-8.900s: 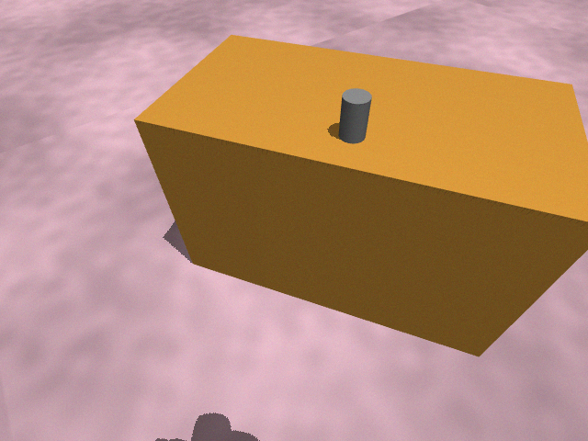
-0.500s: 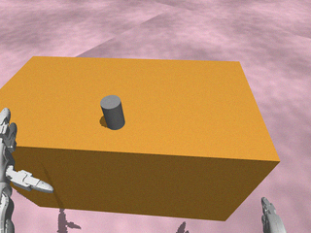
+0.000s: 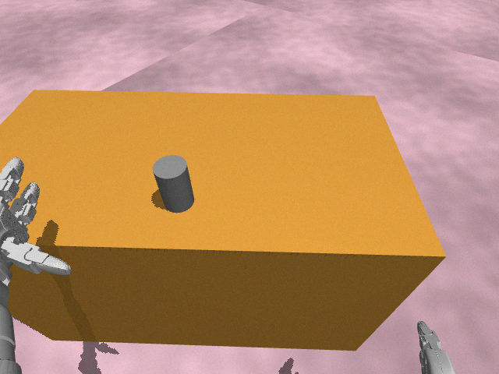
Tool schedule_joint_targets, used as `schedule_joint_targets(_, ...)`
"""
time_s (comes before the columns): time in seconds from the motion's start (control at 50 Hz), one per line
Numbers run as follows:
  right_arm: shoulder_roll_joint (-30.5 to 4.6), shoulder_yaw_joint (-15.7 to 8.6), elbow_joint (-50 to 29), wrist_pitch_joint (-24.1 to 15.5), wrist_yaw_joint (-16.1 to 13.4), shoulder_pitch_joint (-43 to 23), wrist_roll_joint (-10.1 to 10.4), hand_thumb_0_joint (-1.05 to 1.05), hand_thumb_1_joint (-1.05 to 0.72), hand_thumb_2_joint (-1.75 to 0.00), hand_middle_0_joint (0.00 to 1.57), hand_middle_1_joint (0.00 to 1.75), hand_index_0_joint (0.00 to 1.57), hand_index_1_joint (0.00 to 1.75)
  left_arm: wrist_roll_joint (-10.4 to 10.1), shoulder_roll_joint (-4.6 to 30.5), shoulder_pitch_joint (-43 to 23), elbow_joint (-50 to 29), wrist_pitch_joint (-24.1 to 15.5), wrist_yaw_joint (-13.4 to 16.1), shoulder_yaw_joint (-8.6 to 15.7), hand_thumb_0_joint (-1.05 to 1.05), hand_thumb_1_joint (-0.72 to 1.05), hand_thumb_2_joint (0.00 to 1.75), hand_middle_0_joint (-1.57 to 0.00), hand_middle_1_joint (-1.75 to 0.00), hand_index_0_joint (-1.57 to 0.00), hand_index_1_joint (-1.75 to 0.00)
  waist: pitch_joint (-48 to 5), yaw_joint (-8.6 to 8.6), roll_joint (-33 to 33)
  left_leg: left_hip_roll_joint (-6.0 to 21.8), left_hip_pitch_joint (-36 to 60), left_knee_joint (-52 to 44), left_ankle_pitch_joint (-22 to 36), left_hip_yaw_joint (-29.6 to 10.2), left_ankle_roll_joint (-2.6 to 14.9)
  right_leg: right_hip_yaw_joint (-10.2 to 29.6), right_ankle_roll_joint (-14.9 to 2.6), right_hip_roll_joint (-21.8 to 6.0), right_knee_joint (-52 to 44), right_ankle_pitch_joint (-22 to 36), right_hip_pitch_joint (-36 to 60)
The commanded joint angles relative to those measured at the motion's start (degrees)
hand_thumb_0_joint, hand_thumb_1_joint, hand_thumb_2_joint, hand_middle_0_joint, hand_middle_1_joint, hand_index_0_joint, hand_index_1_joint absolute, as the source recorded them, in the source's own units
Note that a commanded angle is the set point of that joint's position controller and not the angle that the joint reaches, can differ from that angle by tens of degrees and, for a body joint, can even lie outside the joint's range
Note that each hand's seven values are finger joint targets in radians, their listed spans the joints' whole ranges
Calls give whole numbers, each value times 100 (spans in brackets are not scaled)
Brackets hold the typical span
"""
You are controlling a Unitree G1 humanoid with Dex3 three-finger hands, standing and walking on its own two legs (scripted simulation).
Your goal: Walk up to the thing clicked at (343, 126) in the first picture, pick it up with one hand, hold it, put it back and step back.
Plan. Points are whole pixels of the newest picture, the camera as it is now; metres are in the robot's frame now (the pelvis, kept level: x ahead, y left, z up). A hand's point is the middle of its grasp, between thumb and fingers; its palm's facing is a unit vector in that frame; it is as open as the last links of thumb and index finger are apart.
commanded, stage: go down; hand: left
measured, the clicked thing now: (174, 184) +0.48 +0.21 -0.01
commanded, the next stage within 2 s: none
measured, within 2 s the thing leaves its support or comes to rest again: neither
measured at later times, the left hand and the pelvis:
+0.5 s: hand (38, 192) +0.34 +0.37 +0.11, palm faces +0.17 -0.99 +0.03, open 17.6 cm; pelvis +0.00 +0.00 -0.01, yaw +0 degrees
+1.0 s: hand (36, 183) +0.36 +0.38 +0.12, palm faces +0.17 -0.99 +0.02, open 17.6 cm; pelvis +0.00 +0.01 -0.01, yaw +0 degrees
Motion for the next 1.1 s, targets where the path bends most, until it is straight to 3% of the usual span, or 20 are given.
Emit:
schedule_joint_targets(0.0, -871, -256, -459, -318, -153, -554, 16, 0, 53, -5, 5, 5, 5, 5, -230, 2479, -2242, -831, -451, -222, 680, 0, -49, 9, -4, -4, -3, -4, -1178, -160, 616, -95, 800, -352, 1454, 41, 61, -173, -239, 157, -275, 1311, -68)
schedule_joint_targets(0.02, -710, -85, -304, -320, -150, -490, 13, 0, 53, -6, 5, 5, 5, 5, -259, 2498, -2351, -769, -435, -326, 648, 0, -50, 9, -4, -4, -3, -4, -1144, -167, 691, -127, 748, -314, 1495, 66, 86, -150, -227, 133, -282, 1411, -69)
schedule_joint_targets(0.1, -785, -7, -340, -411, -251, -770, -5, 0, 53, -6, 5, 5, 5, 5, -287, 2630, -2684, -90, -355, -727, 499, 0, -53, 9, -3, -3, -3, -4, -1111, -299, 561, -183, 719, -276, 1264, 91, 162, -141, -190, 103, -339, 1331, -274)
schedule_joint_targets(0.22, -816, 206, -631, -569, -317, -806, -41, 0, 53, -5, 5, 5, 5, 5, -374, 3001, -3027, 571, -305, -1102, 588, 0, -56, 7, -3, -3, -3, -4, -1206, -299, 625, -138, 605, -300, 946, -12, 128, -223, -249, 173, -273, 934, -499)
schedule_joint_targets(0.38, -935, 146, -982, -682, -336, -455, -110, 0, 54, -5, 5, 5, 5, 5, -228, 3418, -3270, 829, -308, -928, 790, 0, -58, 8, -4, -4, -4, -5, -1717, -248, 721, -130, 579, -2, 1410, -21, 83, -237, -258, 193, -44, 1164, -599)
schedule_joint_targets(0.48, -823, 217, -1001, -725, -311, -744, -106, 0, 53, -6, 5, 5, 5, 5, -158, 3319, -3455, 708, -379, -912, 688, 0, -58, 7, -4, -3, -4, -4, -1986, -216, 1087, -52, 721, 143, 1795, -81, 28, -256, -290, 211, 124, 1273, -780)
schedule_joint_targets(0.52, -1042, 25, -1083, -747, -334, -770, -115, 0, 53, -6, 5, 5, 5, 5, -137, 3485, -3470, 702, -374, -894, 784, 0, -57, 8, -4, -4, -3, -5, -2085, -238, 1105, -4, 772, 193, 1948, -128, 7, -272, -294, 236, 157, 1293, -798)
schedule_joint_targets(0.56, -804, 209, -973, -740, -306, -639, -102, 0, 53, -6, 5, 5, 5, 5, -110, 3338, -3456, 709, -342, -896, 659, 0, -54, 8, -4, -4, -4, -5, -2017, -242, 1131, -2, 755, 216, 1898, -116, 8, -268, -295, 242, 159, 1248, -853)
schedule_joint_targets(0.6, -1000, 0, -955, -733, -328, -560, -103, 0, 53, -6, 5, 5, 5, 5, -97, 3465, -3378, 700, -331, -864, 748, 0, -54, 8, -4, -3, -3, -4, -1902, -265, 997, -7, 603, 210, 1797, -109, 13, -268, -290, 254, 153, 1214, -874)
schedule_joint_targets(0.64, -886, 152, -1008, -735, -300, -453, -92, 0, 53, -6, 5, 5, 5, 5, -144, 3423, -3153, 797, -296, -880, 796, 0, -56, 7, -4, -4, -4, -5, -1934, -230, 1019, 15, 659, 240, 1999, -114, 7, -302, -289, 270, 181, 1296, -853)
schedule_joint_targets(0.66, -815, 119, -544, -688, -282, -92, -94, 0, 53, -6, 5, 5, 5, 5, -160, 3347, -3333, 740, -302, -911, 685, 0, -55, 8, -4, -4, -4, -5, -1826, -282, 1039, 24, 596, 253, 2001, -123, 16, -296, -295, 285, 195, 1290, -982)
schedule_joint_targets(0.7, -992, -39, -779, -707, -301, -223, -93, 0, 52, -6, 5, 5, 5, 5, -148, 3459, -3182, 812, -283, -895, 790, 0, -57, 8, -5, -5, -4, -6, -1777, -290, 862, -7, 498, 305, 2075, -78, 48, -272, -271, 265, 214, 1437, -958)
schedule_joint_targets(0.78, -948, 35, -868, -746, -272, -294, -106, 0, 53, -6, 5, 5, 5, 5, -137, 3506, -3511, 760, -283, -964, 781, 0, -58, 8, -4, -4, -4, -5, -1972, -347, 1017, 24, 639, 407, 2328, -104, 46, -276, -273, 258, 310, 1526, -1058)
schedule_joint_targets(0.84, -826, 162, -892, -783, -266, -491, -96, 0, 53, -6, 5, 5, 5, 5, -154, 3504, -3684, 835, -296, -1002, 742, 0, -58, 8, -4, -5, -4, -5, -1849, -345, 925, -22, 459, 475, 2085, -72, 86, -244, -243, 227, 347, 1497, -1101)
schedule_joint_targets(0.86, -744, 202, -783, -764, -258, -486, -102, 0, 53, -6, 5, 5, 5, 5, -118, 3386, -3804, 844, -305, -1035, 576, 0, -59, 8, -4, -5, -4, -6, -1882, -388, 934, -33, 492, 483, 1961, -72, 99, -238, -242, 229, 345, 1433, -1187)
schedule_joint_targets(0.9, -989, 53, -974, -784, -283, -501, -127, 0, 53, -6, 5, 5, 5, 5, -65, 3710, -3850, 937, -315, -1009, 780, 0, -58, 9, -4, -4, -3, -5, -1957, -384, 972, -10, 446, 446, 1736, -115, 60, -273, -271, 251, 389, 1195, -1223)
schedule_joint_targets(0.92, -863, 231, -1215, -792, -264, -565, -116, 0, 54, -6, 5, 5, 5, 5, -87, 3781, -3930, 927, -325, -1002, 851, 0, -56, 9, -4, -5, -3, -6, -2022, -352, 992, -27, 403, 472, 1670, -94, 60, -264, -270, 236, 398, 1168, -1139)
schedule_joint_targets(0.96, -1009, 75, -1149, -769, -284, -339, -123, 0, 54, -6, 5, 5, 5, 5, -64, 3865, -3803, 1215, -284, -1012, 911, 0, -54, 9, -3, -5, -3, -5, -2049, -400, 1024, 13, 438, 486, 1760, -152, 40, -303, -277, 265, 443, 1154, -1219)
schedule_joint_targets(0.98, -834, 183, -838, -731, -257, -72, -124, 0, 54, -6, 5, 5, 5, 5, -52, 3685, -3848, 1267, -267, -1039, 715, 0, -53, 9, -3, -5, -3, -5, -1817, -401, 1031, -9, 287, 489, 1614, -125, 59, -276, -281, 263, 430, 1067, -1336)
schedule_joint_targets(1.08, -971, 141, -1335, -769, -244, -64, -140, 0, 54, -5, 5, 5, 5, 5, 2, 4113, -3903, 1318, -280, -1039, 989, 0, -54, 10, -3, -5, -3, -6, -2107, -381, 1012, -20, 193, 647, 1688, -123, 75, -271, -271, 251, 570, 1166, -1325)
